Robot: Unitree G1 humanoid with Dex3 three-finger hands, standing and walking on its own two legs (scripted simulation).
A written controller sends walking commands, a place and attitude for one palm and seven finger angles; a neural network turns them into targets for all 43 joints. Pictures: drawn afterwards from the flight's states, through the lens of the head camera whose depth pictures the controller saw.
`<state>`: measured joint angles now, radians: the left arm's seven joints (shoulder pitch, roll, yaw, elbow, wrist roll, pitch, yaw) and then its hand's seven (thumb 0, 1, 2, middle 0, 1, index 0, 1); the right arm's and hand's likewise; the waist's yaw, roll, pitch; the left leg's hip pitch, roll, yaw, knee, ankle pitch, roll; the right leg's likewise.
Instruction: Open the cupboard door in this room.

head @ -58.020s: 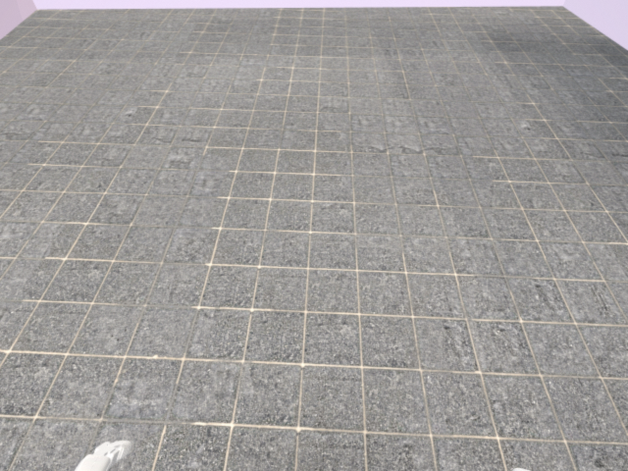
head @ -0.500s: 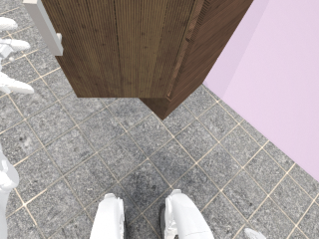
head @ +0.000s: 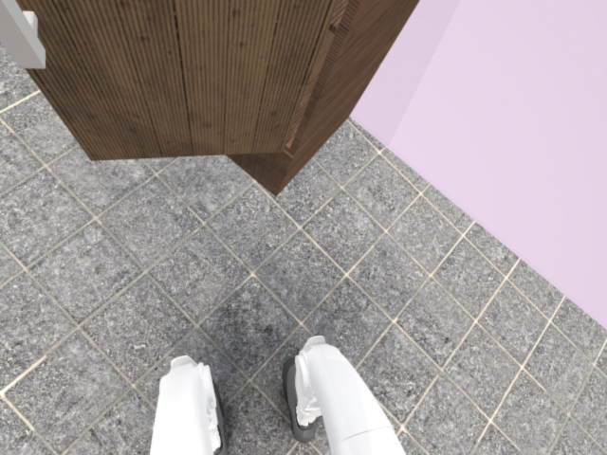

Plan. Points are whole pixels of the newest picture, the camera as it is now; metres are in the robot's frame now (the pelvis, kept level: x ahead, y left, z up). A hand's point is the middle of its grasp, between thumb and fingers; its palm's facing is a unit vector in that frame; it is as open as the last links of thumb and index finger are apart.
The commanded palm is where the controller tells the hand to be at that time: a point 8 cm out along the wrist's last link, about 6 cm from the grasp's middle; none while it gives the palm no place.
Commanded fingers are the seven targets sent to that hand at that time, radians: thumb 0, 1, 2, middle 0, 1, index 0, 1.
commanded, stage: move the hooked fingers beside the handle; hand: left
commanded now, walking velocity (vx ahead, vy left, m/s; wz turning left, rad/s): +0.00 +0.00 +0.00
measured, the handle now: out of the picture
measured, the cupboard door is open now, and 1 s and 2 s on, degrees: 48 48 46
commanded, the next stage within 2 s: slide the fingers in behind the handle in 0.72 s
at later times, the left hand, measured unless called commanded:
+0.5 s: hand out of the picture +0.56 +0.29 +0.09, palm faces +0.01 -1.00 -0.01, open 14.0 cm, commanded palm +0.55 +0.31 +0.08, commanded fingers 0.00 -0.50 0.30 -0.30 -1.20 -0.30 -1.20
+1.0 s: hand out of the picture +0.56 +0.28 +0.08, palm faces +0.01 -1.00 -0.02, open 14.0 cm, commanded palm +0.56 +0.30 +0.08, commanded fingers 0.00 -0.50 0.30 -0.30 -1.20 -0.30 -1.20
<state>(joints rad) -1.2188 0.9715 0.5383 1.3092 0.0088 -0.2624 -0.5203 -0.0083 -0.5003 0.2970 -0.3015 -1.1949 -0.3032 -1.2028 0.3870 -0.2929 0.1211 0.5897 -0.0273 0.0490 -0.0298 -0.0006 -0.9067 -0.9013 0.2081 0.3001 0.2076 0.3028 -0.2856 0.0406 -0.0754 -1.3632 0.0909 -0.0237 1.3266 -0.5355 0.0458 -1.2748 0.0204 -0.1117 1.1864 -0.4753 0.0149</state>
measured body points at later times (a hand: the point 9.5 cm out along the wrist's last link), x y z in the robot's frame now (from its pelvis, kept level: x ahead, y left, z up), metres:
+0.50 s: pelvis +0.02 +0.00 +0.02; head +0.21 +0.05 +0.43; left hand +0.55 +0.34 +0.09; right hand +0.01 -0.27 -0.07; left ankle +0.03 +0.09 -0.61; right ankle +0.04 -0.14 -0.61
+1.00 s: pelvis +0.01 -0.01 +0.01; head +0.21 +0.04 +0.41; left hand +0.55 +0.34 +0.09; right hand +0.00 -0.28 -0.08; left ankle +0.03 +0.09 -0.61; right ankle +0.04 -0.14 -0.61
